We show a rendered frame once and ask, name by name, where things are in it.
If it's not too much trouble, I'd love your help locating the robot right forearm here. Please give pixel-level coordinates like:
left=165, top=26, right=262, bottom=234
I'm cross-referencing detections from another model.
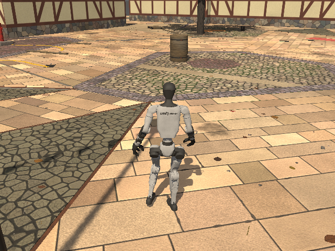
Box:
left=187, top=126, right=195, bottom=140

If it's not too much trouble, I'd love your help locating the robot left forearm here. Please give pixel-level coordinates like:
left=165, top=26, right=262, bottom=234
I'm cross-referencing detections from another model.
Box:
left=135, top=126, right=147, bottom=146

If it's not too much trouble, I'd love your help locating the humanoid robot torso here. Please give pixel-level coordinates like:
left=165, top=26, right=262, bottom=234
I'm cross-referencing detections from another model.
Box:
left=156, top=103, right=181, bottom=157

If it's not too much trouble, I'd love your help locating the robot right upper arm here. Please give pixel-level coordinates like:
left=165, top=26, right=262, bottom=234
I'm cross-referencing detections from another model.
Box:
left=180, top=105, right=193, bottom=133

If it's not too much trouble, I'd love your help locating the robot right hand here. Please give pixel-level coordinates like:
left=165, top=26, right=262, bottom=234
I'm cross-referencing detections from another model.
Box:
left=183, top=138, right=195, bottom=146

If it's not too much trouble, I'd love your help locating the robot left upper arm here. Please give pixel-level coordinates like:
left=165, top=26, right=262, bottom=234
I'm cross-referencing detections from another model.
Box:
left=142, top=105, right=158, bottom=134

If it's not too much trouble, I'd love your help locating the robot right thigh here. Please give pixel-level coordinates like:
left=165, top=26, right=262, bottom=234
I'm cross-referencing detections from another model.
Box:
left=169, top=146, right=185, bottom=181

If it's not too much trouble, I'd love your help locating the robot left hand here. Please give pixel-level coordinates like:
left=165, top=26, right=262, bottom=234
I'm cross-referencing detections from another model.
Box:
left=132, top=143, right=144, bottom=156

